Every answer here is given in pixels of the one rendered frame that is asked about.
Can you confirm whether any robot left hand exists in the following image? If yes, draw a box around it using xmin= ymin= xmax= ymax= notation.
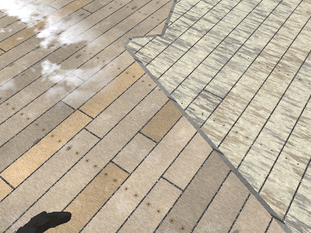
xmin=15 ymin=211 xmax=72 ymax=233

